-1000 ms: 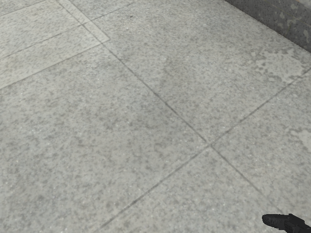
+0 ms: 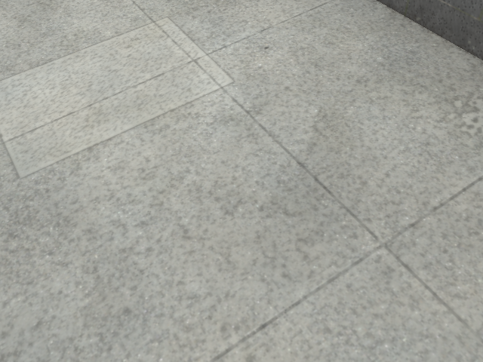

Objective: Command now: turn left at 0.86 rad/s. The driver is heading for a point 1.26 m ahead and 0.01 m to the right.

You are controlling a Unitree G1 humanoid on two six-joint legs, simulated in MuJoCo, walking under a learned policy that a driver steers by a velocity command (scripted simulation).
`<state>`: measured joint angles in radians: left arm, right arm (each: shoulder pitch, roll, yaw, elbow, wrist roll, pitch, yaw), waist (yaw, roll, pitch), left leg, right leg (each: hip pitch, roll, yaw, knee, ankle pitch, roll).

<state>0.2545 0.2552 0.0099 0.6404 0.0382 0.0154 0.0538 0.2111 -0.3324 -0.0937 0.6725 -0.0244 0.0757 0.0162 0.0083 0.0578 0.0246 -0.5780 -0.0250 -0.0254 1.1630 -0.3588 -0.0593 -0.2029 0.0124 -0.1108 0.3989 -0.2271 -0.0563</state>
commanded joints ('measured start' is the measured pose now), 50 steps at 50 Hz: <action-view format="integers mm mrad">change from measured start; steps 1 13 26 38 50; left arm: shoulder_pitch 6 117 20 109 77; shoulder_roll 129 227 116 144 187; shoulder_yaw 39 98 58 47 82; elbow -77 12 62 75 124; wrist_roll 3 5 -20 -25 -28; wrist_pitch -22 -66 -43 -7 -109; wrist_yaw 1 -36 -114 -124 -45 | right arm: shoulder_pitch -53 -291 119 146 -162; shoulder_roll -41 -39 -40 -156 -22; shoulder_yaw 0 11 45 35 113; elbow -89 -219 -25 123 -149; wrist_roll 2 -3 3 -12 -39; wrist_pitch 2 -11 -159 -167 -140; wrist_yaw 32 104 -24 -88 -3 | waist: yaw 29 88 -14 208 -50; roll -164 -170 28 88 25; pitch -43 40 54 -84 144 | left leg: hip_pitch -112 -21 572 636 23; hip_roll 48 109 257 258 156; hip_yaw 28 95 -61 280 -4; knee -32 -378 -1008 -584 -162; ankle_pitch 21 -73 162 1734 155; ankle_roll -24 89 97 11 -18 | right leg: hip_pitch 168 184 -658 -74 -364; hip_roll -274 -427 -68 117 0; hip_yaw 146 81 192 -101 510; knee -105 -285 879 420 -277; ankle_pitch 325 -406 84 95 -9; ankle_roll -161 -80 11 -154 -288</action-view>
